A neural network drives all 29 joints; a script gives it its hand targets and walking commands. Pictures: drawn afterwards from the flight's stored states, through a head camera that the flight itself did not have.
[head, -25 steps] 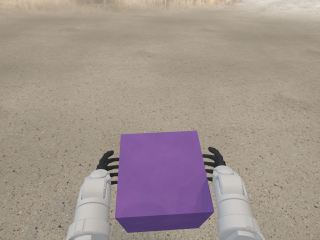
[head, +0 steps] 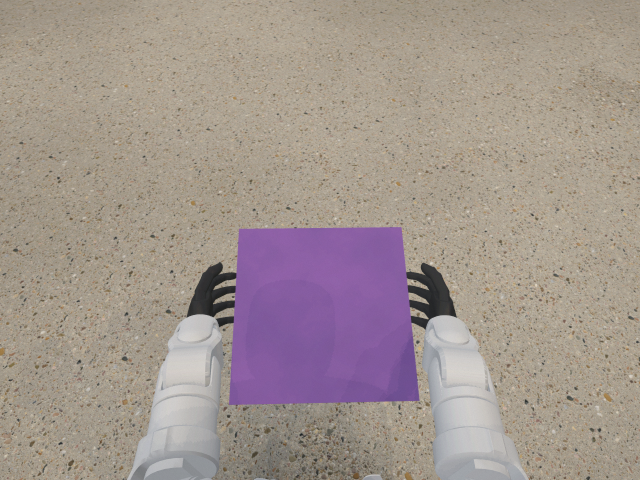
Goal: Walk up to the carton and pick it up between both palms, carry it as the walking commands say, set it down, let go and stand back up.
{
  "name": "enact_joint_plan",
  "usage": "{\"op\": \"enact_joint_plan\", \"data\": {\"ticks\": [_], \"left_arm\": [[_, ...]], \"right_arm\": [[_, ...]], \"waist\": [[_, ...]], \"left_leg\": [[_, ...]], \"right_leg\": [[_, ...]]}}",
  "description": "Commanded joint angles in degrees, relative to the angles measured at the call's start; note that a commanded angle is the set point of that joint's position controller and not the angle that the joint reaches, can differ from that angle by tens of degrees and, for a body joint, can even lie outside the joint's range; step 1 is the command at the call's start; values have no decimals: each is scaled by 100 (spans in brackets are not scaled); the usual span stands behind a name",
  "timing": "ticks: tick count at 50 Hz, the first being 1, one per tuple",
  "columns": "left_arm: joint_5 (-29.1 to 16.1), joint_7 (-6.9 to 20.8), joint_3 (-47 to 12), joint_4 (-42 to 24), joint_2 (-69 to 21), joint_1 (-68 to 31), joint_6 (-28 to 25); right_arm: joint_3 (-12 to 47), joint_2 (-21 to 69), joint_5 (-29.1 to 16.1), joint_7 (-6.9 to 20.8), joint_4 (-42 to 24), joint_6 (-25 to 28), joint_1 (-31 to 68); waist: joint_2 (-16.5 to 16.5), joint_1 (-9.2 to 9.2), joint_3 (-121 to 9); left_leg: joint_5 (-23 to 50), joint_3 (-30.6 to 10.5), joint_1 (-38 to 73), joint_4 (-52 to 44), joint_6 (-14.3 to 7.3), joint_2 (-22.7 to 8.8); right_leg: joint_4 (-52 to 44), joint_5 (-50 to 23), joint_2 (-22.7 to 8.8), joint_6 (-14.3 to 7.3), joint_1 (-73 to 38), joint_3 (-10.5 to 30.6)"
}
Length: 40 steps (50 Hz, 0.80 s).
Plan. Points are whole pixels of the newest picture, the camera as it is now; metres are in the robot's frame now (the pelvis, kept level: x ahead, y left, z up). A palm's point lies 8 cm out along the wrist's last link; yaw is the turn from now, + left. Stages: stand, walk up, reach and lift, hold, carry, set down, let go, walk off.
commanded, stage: set down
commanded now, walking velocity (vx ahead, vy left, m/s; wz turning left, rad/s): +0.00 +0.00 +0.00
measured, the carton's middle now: (320, 322) +0.37 +0.00 -0.11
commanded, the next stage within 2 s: none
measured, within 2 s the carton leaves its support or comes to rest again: neither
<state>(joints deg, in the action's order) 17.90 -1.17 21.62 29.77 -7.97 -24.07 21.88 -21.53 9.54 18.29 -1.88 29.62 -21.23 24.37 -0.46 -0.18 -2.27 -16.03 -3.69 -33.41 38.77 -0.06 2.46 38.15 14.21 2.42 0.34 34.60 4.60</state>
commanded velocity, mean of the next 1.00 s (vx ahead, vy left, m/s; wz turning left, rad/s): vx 0.00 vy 0.00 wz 0.00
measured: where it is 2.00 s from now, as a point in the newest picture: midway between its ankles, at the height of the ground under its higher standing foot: outside the picture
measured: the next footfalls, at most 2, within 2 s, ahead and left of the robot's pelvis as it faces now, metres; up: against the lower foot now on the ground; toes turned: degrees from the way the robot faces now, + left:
none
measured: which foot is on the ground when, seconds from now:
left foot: down 0.00-1.00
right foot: down 0.00-1.00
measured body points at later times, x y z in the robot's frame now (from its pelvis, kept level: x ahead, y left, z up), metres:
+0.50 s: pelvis -0.03 +0.01 -0.07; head +0.13 +0.01 +0.35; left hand +0.38 +0.16 -0.12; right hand +0.38 -0.15 -0.11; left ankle +0.03 +0.12 -0.72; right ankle +0.04 -0.12 -0.72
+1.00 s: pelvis -0.04 +0.00 -0.14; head +0.17 +0.00 +0.26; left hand +0.41 +0.16 -0.21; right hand +0.40 -0.16 -0.21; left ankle +0.03 +0.12 -0.72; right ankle +0.04 -0.12 -0.72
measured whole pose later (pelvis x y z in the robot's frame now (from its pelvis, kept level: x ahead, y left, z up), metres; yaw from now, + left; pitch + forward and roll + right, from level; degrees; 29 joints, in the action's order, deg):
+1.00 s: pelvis -0.04 +0.00 -0.14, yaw +1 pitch +40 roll +0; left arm 12.8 -4.7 21.7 41.5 -0.8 -45.5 16.9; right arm -23.7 5.5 12.3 -10.1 37.0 -16.6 43.0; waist -0.7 -0.6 -14.7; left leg -26.3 -4.7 -90.4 77.3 1.6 5.0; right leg 76.3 24.2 5.2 1.3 91.5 4.3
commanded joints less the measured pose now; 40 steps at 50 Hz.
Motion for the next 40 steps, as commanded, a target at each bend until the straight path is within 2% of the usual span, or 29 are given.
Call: {"op": "enact_joint_plan", "data": {"ticks": [1, 3, 5, 6, 7, 9, 11, 12, 13, 16, 17, 18, 19, 20, 22, 23, 24, 26, 27, 28, 30, 31, 32, 35, 36, 37, 38, 39, 40], "left_arm": [[-862, 1580, -2848, 209, -5289, -3229, -485], [-850, 1610, -2875, 357, -5379, -3237, -524], [-854, 1637, -2846, 344, -5168, -3480, -569], [-801, 1656, -2790, 512, -5290, -3306, -548], [-786, 1679, -2710, 563, -5312, -3475, -565], [-896, 1715, -2839, 321, -5211, -3758, -630], [-955, 1750, -2946, 275, -5390, -4098, -649], [-1096, 1743, -3100, 139, -5349, -4268, -670], [-1112, 1772, -3112, 159, -5494, -4410, -656], [-1025, 1693, -3074, 356, -5756, -4480, -566], [-1021, 1641, -3034, 404, -5812, -4365, -560], [-1114, 1649, -3212, 415, -5872, -4472, -545], [-1099, 1627, -3202, 460, -6075, -4377, -533], [-1051, 1664, -3071, 622, -5946, -4181, -527], [-1084, 1682, -3087, 671, -5729, -4549, -533], [-1028, 1677, -2951, 861, -5780, -4576, -487], [-1002, 1703, -2903, 784, -5602, -4668, -510], [-885, 1700, -2730, 922, -5393, -4644, -506], [-1035, 1737, -2852, 788, -5522, -4985, -534], [-1040, 1721, -2879, 672, -5368, -5177, -568], [-981, 1649, -2736, 733, -5475, -4788, -591], [-1139, 1625, -2905, 715, -5566, -4978, -592], [-1091, 1621, -2843, 645, -5579, -4712, -668], [-1292, 1584, -2907, 876, -5667, -4807, -590], [-1295, 1599, -2946, 874, -5623, -4900, -578], [-1277, 1549, -2995, 774, -5595, -5048, -608], [-1306, 1551, -3131, 749, -5612, -5169, -596], [-1307, 1553, -3123, 736, -5499, -5191, -624], [-1393, 1557, -3205, 683, -5549, -5340, -644]], "right_arm": [[2997, 5261, -942, 1661, 439, 357, 3036], [2849, 5138, -861, 1623, 474, 430, 2994], [2946, 5240, -970, 1611, 503, 463, 3310], [2902, 5140, -881, 1609, 542, 432, 3265], [2960, 5244, -908, 1612, 468, 458, 3559], [2906, 5366, -891, 1614, 599, 478, 3553], [3016, 5398, -1001, 1651, 419, 552, 3991], [3146, 5548, -1147, 1661, 416, 556, 3998], [3058, 5436, -1040, 1684, 519, 552, 4024], [2896, 5217, -962, 1769, 554, 565, 4341], [3051, 5243, -1066, 1826, 565, 576, 4379], [3009, 5270, -1081, 1842, 610, 568, 4405], [2981, 5264, -1051, 1907, 589, 573, 4297], [3098, 5209, -1084, 1906, 415, 571, 4516], [2799, 5226, -1008, 1885, 568, 535, 4458], [2725, 5254, -915, 1903, 794, 472, 4499], [2743, 5397, -871, 1899, 872, 443, 4431], [2569, 5415, -815, 1882, 1159, 381, 4280], [2629, 5329, -918, 1873, 965, 405, 4540], [2630, 5366, -978, 1852, 1007, 437, 4746], [2871, 5473, -1189, 1840, 894, 479, 4825], [2909, 5455, -1306, 1824, 761, 537, 4853], [3170, 5553, -1403, 1777, 479, 600, 5143], [3155, 5141, -1436, 1705, 354, 649, 5339], [3023, 5053, -1371, 1655, 534, 630, 5288], [2896, 5124, -1301, 1669, 898, 603, 5008], [2813, 5205, -1242, 1614, 981, 581, 4866], [2929, 5227, -1295, 1591, 725, 638, 5114], [2824, 5195, -1225, 1545, 794, 618, 4952]], "waist": [[121, 120, -3298], [163, -117, -3156], [147, 81, -3472], [122, -30, -3392], [-12, 52, -3599], [-176, -4, -3809], [63, -25, -4137], [87, 76, -4552], [120, -51, -4615], [404, -96, -4644], [418, 120, -4850], [314, -90, -4941], [574, -65, -5227], [315, -4, -5146], [179, -268, -5007], [188, -116, -5004], [-106, -110, -5095], [71, -86, -4944], [-41, -103, -5191], [178, 22, -5196], [170, 336, -5415], [179, 188, -5630], [116, 389, -6018], [-44, 191, -6005], [116, 51, -5808], [206, 76, -5856], [150, -184, -5833], [191, -6, -6127], [37, -318, -6182]], "left_leg": [[1342, -3, 438, -10, 1, 390], [1388, -53, 206, 68, -14, 355], [1040, 93, -20, 330, -12, 421], [994, 80, -196, 305, -1, 454], [813, 107, -307, 368, -34, 453], [993, 94, -351, 508, -12, 417], [741, 128, -619, 675, 4, 434], [781, 112, -466, 809, -21, 418], [819, 154, -519, 853, 53, 411], [609, 77, -552, 1009, 129, 383], [834, 75, -532, 1087, 123, 391], [813, 38, -453, 1168, 160, 379], [1047, 63, -434, 1228, 209, 405], [963, 121, -714, 1345, 182, 402], [563, 59, -974, 1377, 118, 384], [470, 130, -1263, 1476, 131, 425], [472, 155, -1544, 1540, 99, 417], [281, 228, -1810, 1643, 93, 440], [335, 214, -1806, 1702, 65, 479], [336, 277, -1969, 1850, 102, 486], [710, 291, -1871, 1996, 71, 538], [785, 210, -1684, 2095, 68, 495], [1039, 267, -1787, 2205, 39, 535], [974, 161, -1819, 2289, 99, 521], [743, 166, -2015, 2344, 95, 522], [610, 182, -2091, 2448, 108, 541], [524, 193, -2140, 2542, 131, 537], [664, 240, -2148, 2599, 136, 537], [587, 206, -2379, 2693, 143, 561]], "right_leg": [[50, -1443, 283, -123, -1107, 98], [101, -1476, 257, -140, -761, 121], [294, -1141, 264, -92, -657, 110], [284, -1107, 277, -83, -660, 73], [364, -881, 299, -51, -658, 46], [501, -1093, 348, -17, -416, 10], [733, -798, 365, -56, -148, -57], [900, -855, 380, -49, -243, -71], [923, -922, 399, -69, -66, -97], [1239, -494, 452, -161, 785, -234], [1356, -581, 474, -179, 896, -243], [1457, -603, 507, -142, 1101, -327], [1519, -737, 524, -193, 1159, -319], [1504, -659, 485, -136, 1220, -262], [1634, -396, 498, -94, 1520, -292], [1700, -332, 491, -133, 1517, -256], [1755, -427, 515, -52, 1503, -277], [1821, -335, 456, -32, 1538, -222], [1932, -337, 515, -13, 1647, -315], [2033, -406, 502, -21, 1722, -237], [2160, -548, 515, 25, 1812, -297], [2313, -596, 540, 35, 2036, -347], [2355, -852, 563, 63, 1689, -301], [2553, -693, 617, 59, 2216, -466], [2572, -486, 580, 16, 2377, -427], [2667, -309, 618, -19, 2604, -445], [2741, -318, 618, 29, 2673, -486], [2786, -439, 647, 31, 2689, -452], [2862, -536, 667, 66, 2586, -460]]}}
